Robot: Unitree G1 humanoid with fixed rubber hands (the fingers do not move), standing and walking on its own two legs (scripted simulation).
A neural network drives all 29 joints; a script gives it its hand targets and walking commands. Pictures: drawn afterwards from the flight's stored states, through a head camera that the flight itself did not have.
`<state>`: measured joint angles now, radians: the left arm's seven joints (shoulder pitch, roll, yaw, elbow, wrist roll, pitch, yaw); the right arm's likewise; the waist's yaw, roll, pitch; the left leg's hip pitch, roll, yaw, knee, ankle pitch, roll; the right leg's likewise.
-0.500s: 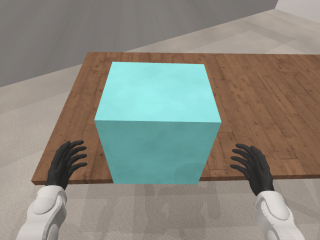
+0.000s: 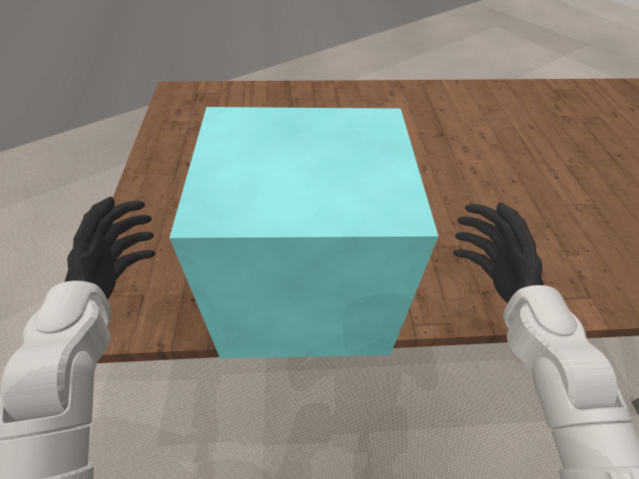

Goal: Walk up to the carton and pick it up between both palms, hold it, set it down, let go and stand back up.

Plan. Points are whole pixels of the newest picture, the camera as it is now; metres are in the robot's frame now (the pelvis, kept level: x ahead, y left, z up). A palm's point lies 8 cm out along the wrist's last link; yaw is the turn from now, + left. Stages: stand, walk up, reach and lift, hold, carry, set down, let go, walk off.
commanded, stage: reach and lift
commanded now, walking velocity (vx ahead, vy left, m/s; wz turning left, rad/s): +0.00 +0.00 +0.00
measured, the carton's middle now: (305, 240) +0.41 +0.05 +0.05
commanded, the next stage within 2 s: none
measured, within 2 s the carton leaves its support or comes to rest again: neither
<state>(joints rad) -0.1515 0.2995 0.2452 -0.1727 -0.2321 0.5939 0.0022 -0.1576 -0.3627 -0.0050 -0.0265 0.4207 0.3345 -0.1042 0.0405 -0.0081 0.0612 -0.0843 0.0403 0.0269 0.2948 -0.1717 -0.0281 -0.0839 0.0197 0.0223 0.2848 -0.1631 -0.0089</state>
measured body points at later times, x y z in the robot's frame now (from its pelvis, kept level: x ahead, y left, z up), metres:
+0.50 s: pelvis -0.01 +0.00 +0.00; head -0.01 +0.01 +0.45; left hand +0.35 +0.28 +0.18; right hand +0.39 -0.19 +0.17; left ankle -0.01 +0.13 -0.75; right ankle +0.00 -0.11 -0.75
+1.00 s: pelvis -0.01 +0.00 +0.00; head +0.00 +0.01 +0.45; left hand +0.41 +0.27 +0.24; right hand +0.45 -0.19 +0.23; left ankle -0.01 +0.13 -0.75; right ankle +0.00 -0.11 -0.75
